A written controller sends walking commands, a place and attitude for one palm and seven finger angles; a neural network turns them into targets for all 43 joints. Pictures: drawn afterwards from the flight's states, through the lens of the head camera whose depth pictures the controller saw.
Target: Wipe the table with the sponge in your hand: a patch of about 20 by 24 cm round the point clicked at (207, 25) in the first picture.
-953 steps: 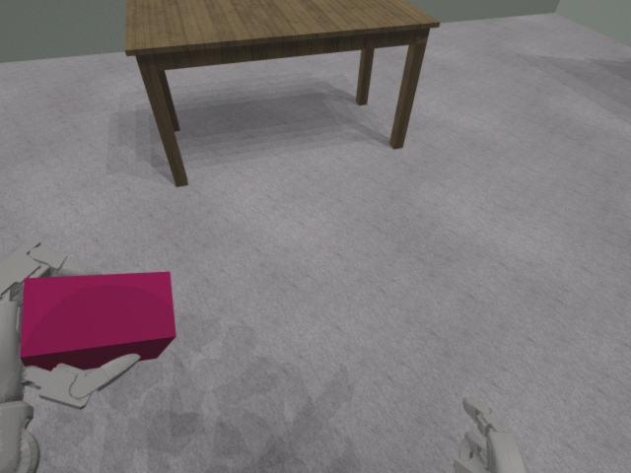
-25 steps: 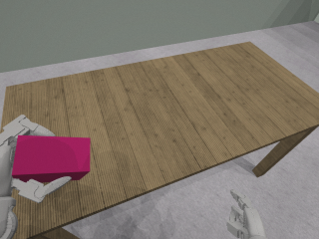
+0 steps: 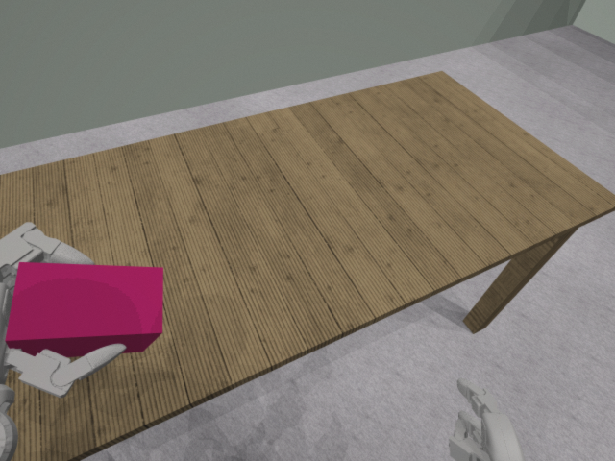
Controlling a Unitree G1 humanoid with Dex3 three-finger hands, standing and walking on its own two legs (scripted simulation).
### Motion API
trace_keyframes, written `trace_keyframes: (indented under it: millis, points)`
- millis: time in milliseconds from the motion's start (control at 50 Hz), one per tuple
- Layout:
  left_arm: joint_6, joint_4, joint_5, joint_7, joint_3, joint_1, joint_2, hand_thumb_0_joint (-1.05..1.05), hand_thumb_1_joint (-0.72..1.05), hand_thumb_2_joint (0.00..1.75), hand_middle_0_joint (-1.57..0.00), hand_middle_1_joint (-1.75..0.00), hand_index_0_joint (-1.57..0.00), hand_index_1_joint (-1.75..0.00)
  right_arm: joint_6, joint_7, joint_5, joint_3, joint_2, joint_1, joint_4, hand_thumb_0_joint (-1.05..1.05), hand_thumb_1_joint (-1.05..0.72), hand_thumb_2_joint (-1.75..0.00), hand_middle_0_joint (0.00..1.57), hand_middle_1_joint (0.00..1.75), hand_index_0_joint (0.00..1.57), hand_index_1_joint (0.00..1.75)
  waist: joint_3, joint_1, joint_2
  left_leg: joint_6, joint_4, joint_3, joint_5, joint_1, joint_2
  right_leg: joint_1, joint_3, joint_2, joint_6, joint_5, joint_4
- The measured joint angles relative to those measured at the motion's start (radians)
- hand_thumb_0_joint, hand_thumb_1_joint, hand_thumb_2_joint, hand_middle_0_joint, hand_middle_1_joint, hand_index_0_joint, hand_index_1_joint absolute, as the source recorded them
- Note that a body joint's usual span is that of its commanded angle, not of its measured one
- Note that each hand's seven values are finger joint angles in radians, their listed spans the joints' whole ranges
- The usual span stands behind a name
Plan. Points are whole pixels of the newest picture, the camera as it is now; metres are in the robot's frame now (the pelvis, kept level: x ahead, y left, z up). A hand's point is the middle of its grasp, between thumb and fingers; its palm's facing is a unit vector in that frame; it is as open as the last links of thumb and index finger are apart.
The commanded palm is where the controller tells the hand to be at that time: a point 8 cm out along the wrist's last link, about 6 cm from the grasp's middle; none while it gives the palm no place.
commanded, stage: shuffle to correct the standing spot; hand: left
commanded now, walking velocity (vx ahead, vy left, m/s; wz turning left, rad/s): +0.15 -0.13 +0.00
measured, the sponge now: (111, 313) +0.23 +0.21 +0.14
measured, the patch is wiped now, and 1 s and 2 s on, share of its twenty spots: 0.00 0.00 0.00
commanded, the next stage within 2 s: none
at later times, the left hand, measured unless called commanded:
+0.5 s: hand (112, 325) +0.21 +0.19 +0.16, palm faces +0.32 -0.85 -0.42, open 10.4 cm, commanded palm +0.15 +0.23 +0.18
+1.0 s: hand (187, 380) +0.16 +0.11 +0.17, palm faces +0.34 -0.73 -0.59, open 10.4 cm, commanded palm +0.11 +0.15 +0.18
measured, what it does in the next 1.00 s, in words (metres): steps to the right: left foot, then right foot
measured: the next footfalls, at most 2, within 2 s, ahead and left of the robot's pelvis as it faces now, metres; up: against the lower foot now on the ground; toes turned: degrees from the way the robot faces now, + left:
left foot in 0.80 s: +0.02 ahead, +0.05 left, +0.00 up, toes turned +0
right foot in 1.00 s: +0.03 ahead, -0.26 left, +0.00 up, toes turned +0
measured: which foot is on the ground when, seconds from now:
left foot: down 0.00-0.62, up 0.64-0.78, down 0.80-1.00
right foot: down 0.00-0.78, up 0.80-0.98, down 1.00-1.00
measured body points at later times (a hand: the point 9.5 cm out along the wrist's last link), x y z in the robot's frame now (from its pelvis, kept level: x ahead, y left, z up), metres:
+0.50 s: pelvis -0.01 -0.05 +0.00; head +0.01 -0.04 +0.45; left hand +0.18 +0.24 +0.18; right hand +0.16 -0.27 -0.08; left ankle -0.01 +0.12 -0.73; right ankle -0.02 -0.03 -0.73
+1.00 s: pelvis -0.04 -0.13 -0.02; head -0.02 -0.15 +0.43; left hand +0.14 +0.15 +0.20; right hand +0.12 -0.35 -0.11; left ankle -0.02 +0.04 -0.73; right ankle +0.01 -0.28 -0.73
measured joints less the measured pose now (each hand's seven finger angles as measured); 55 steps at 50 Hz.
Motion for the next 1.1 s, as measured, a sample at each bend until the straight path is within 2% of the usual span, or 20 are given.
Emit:
trace_keyframes:
  millis: [140, 300, 360, 440, 480, 540, 560, 600, 680, 700, 740, 760, 780, 800, 840, 880, 920, 1000, 1040, 1100]
  points:
    - [-0.001, 0.001, -0.004, 0.009, 0.003, -0.013, -0.009, -0.01, -0.53, 1.01, -0.70, -1.36, -0.72, -1.34, 0.016, 0.003, 0.007, -0.009, -0.004, -0.010, 0.005, 0.01, -0.90, -0.90, 0.20, 0.30, 0.20, 0.30, -0.014, -0.010, -0.006, 0.003, 0.050, -0.007, -0.022, -0.006, 0.018, 0.010, -0.006, 0.019, -0.019, -0.021, 0.017]
    - [0.005, 0.008, 0.007, 0.006, 0.008, -0.016, -0.005, -0.01, -0.53, 1.01, -0.70, -1.36, -0.72, -1.34, 0.033, 0.004, 0.007, -0.003, 0.015, -0.029, -0.002, 0.01, -0.91, -0.90, 0.20, 0.30, 0.20, 0.30, 0.010, -0.006, -0.016, -0.028, -0.016, 0.003, 0.002, 0.041, 0.027, 0.014, 0.001, 0.021, 0.053, -0.016, 0.032]
    - [0.010, 0.000, 0.009, -0.001, 0.004, -0.017, -0.002, -0.01, -0.53, 1.01, -0.70, -1.36, -0.72, -1.34, 0.036, 0.006, 0.008, -0.003, 0.017, -0.031, -0.014, 0.01, -0.90, -0.90, 0.20, 0.30, 0.20, 0.30, 0.021, -0.007, -0.003, -0.028, 0.000, -0.006, 0.001, 0.030, 0.033, 0.021, -0.006, 0.030, 0.029, -0.013, 0.014]
    - [0.007, -0.008, 0.006, -0.004, 0.003, 0.004, -0.001, -0.01, -0.53, 1.01, -0.70, -1.36, -0.72, -1.34, 0.041, 0.009, 0.013, -0.001, 0.025, -0.025, -0.005, 0.01, -0.90, -0.90, 0.20, 0.30, 0.20, 0.30, 0.025, -0.006, 0.004, 0.006, 0.007, -0.014, -0.002, 0.026, 0.043, 0.037, -0.012, 0.044, 0.008, 0.011, -0.021]
    - [0.004, -0.003, 0.003, -0.002, 0.008, 0.016, -0.002, -0.01, -0.53, 1.01, -0.70, -1.36, -0.72, -1.34, 0.042, 0.010, 0.016, 0.003, 0.032, -0.021, 0.008, 0.01, -0.90, -0.90, 0.20, 0.30, 0.20, 0.30, 0.025, -0.001, -0.007, 0.007, -0.027, -0.007, 0.014, 0.046, 0.044, 0.040, -0.005, 0.042, 0.042, 0.018, -0.026]
    - [0.004, 0.017, 0.008, 0.004, 0.010, 0.012, -0.006, -0.01, -0.53, 1.01, -0.70, -1.36, -0.72, -1.34, 0.041, 0.007, 0.014, 0.005, 0.033, -0.016, 0.008, 0.01, -0.90, -0.90, 0.20, 0.30, 0.20, 0.30, 0.028, 0.006, -0.017, -0.004, -0.068, 0.008, 0.041, 0.066, 0.041, 0.014, 0.002, 0.031, 0.127, 0.008, 0.024]
    - [0.008, 0.022, 0.013, 0.004, 0.007, 0.004, -0.007, -0.01, -0.53, 1.01, -0.70, -1.35, -0.72, -1.34, 0.040, 0.005, 0.012, 0.003, 0.030, -0.012, 0.002, 0.01, -0.90, -0.90, 0.20, 0.30, 0.20, 0.30, 0.030, 0.003, -0.015, -0.011, -0.065, 0.006, 0.044, 0.062, 0.038, 0.007, -0.001, 0.028, 0.134, -0.004, 0.038]
    - [0.014, 0.030, 0.023, 0.000, -0.005, -0.011, -0.013, -0.01, -0.53, 1.01, -0.70, -1.35, -0.72, -1.34, 0.040, 0.001, 0.009, -0.003, 0.019, -0.004, -0.009, 0.01, -0.90, -0.90, 0.20, 0.30, 0.20, 0.30, 0.032, -0.001, 0.003, -0.017, -0.034, -0.009, 0.034, 0.042, 0.037, 0.011, -0.018, 0.029, 0.089, -0.022, 0.034]
    - [0.007, 0.018, 0.025, -0.008, -0.014, 0.005, -0.019, -0.01, -0.53, 1.01, -0.70, -1.35, -0.72, -1.34, 0.041, 0.006, 0.015, -0.011, 0.019, 0.003, 0.018, 0.01, -0.90, -0.90, 0.20, 0.30, 0.20, 0.30, 0.027, -0.002, 0.013, 0.023, 0.122, -0.021, -0.063, -0.017, 0.017, 0.041, -0.034, 0.042, -0.023, 0.030, -0.040]
    - [0.000, 0.017, 0.023, -0.008, -0.010, 0.015, -0.018, -0.01, -0.53, 1.01, -0.70, -1.35, -0.72, -1.34, 0.042, 0.008, 0.017, -0.009, 0.026, 0.005, 0.031, 0.01, -0.90, -0.90, 0.20, 0.30, 0.20, 0.30, 0.023, 0.002, -0.001, 0.026, 0.156, -0.007, -0.081, -0.025, 0.003, 0.053, -0.028, 0.040, -0.018, 0.047, -0.069]
    - [-0.012, 0.024, 0.022, -0.001, 0.004, 0.030, -0.019, -0.01, -0.53, 1.01, -0.70, -1.35, -0.72, -1.34, 0.036, 0.014, 0.021, -0.002, 0.039, 0.007, 0.056, 0.01, -0.91, -0.90, 0.20, 0.30, 0.20, 0.30, 0.017, 0.009, -0.025, 0.037, 0.107, 0.036, -0.091, 0.004, -0.020, 0.074, -0.012, 0.040, 0.079, 0.083, -0.119]
    - [-0.016, 0.029, 0.021, 0.007, 0.013, 0.035, -0.023, -0.01, -0.53, 1.01, -0.70, -1.35, -0.72, -1.34, 0.029, 0.017, 0.022, 0.002, 0.040, 0.000, 0.063, 0.01, -0.91, -0.90, 0.20, 0.30, 0.20, 0.30, 0.022, 0.013, -0.025, 0.054, 0.008, 0.062, -0.051, 0.046, -0.026, 0.057, -0.018, 0.045, 0.143, 0.110, -0.095]
    - [-0.022, 0.032, 0.019, 0.018, 0.021, 0.038, -0.031, -0.01, -0.53, 1.01, -0.70, -1.35, -0.72, -1.34, 0.021, 0.018, 0.017, 0.006, 0.030, -0.013, 0.052, 0.01, -0.90, -0.90, 0.20, 0.30, 0.20, 0.30, 0.033, 0.018, 0.001, 0.098, -0.090, 0.057, 0.033, 0.086, -0.020, -0.019, -0.025, 0.066, 0.195, 0.139, 0.034]
    - [-0.025, 0.037, 0.024, 0.028, 0.028, 0.032, -0.028, -0.01, -0.53, 1.01, -0.70, -1.35, -0.72, -1.34, 0.018, 0.019, 0.002, -0.001, 0.024, -0.029, 0.030, 0.01, -0.90, -0.90, 0.20, 0.30, 0.20, 0.30, 0.054, 0.013, 0.022, 0.115, -0.123, 0.037, 0.098, 0.102, -0.010, -0.125, -0.019, 0.074, 0.206, 0.085, 0.274]
    - [-0.006, 0.069, 0.050, 0.019, 0.012, -0.021, -0.001, -0.01, -0.53, 1.01, -0.70, -1.35, -0.72, -1.34, 0.019, 0.028, -0.011, -0.028, 0.031, -0.038, -0.001, 0.01, -0.90, -0.90, 0.20, 0.30, 0.20, 0.30, 0.094, -0.008, 0.017, 0.067, -0.087, 0.022, 0.088, 0.102, -0.024, -0.289, 0.054, 0.035, 0.181, -0.033, 0.742]
    - [0.006, 0.086, 0.054, -0.005, -0.017, -0.064, 0.008, -0.01, -0.53, 1.01, -0.70, -1.35, -0.72, -1.34, 0.021, 0.037, -0.008, -0.035, 0.025, -0.022, -0.007, 0.01, -0.90, -0.90, 0.20, 0.30, 0.20, 0.30, 0.081, -0.029, 0.028, 0.047, -0.059, -0.020, 0.064, 0.072, -0.031, -0.382, 0.116, -0.023, 0.153, -0.095, 0.952]
    - [-0.012, 0.063, 0.053, -0.017, -0.024, -0.056, 0.010, -0.01, -0.53, 1.01, -0.70, -1.35, -0.72, -1.34, 0.025, 0.039, -0.001, -0.032, 0.015, -0.002, -0.013, 0.01, -0.90, -0.90, 0.20, 0.30, 0.20, 0.30, 0.065, -0.036, 0.052, 0.037, -0.026, -0.063, 0.051, 0.029, -0.016, -0.388, 0.132, -0.102, 0.130, -0.105, 0.851]
    - [-0.058, -0.043, 0.046, -0.010, 0.077, 0.058, 0.091, -0.01, -0.53, 1.01, -0.70, -1.35, -0.72, -1.34, 0.016, 0.031, 0.017, -0.012, 0.025, 0.058, -0.040, 0.01, -0.90, -0.90, 0.20, 0.30, 0.20, 0.30, 0.044, -0.002, 0.033, 0.002, 0.163, -0.096, -0.047, -0.086, 0.021, -0.206, 0.095, -0.209, 0.140, -0.009, 0.313]
    - [-0.071, -0.054, 0.052, -0.010, 0.100, 0.042, 0.077, -0.01, -0.53, 1.01, -0.70, -1.35, -0.72, -1.34, 0.008, 0.024, 0.016, -0.016, 0.007, 0.057, -0.008, 0.01, -0.90, -0.90, 0.20, 0.30, 0.20, 0.30, 0.056, 0.017, 0.062, 0.021, 0.345, -0.142, -0.139, -0.163, 0.035, -0.194, 0.059, -0.178, 0.178, -0.086, 0.312]
    - [-0.050, -0.019, 0.055, -0.002, 0.041, -0.034, -0.024, -0.01, -0.53, 1.01, -0.70, -1.35, -0.72, -1.34, 0.012, 0.015, 0.016, -0.033, -0.030, 0.044, 0.074, 0.01, -0.90, -0.90, 0.20, 0.30, 0.20, 0.30, 0.070, 0.029, 0.081, 0.023, 0.555, -0.112, -0.136, -0.223, -0.015, -0.168, 0.022, -0.171, 0.154, -0.066, 0.306]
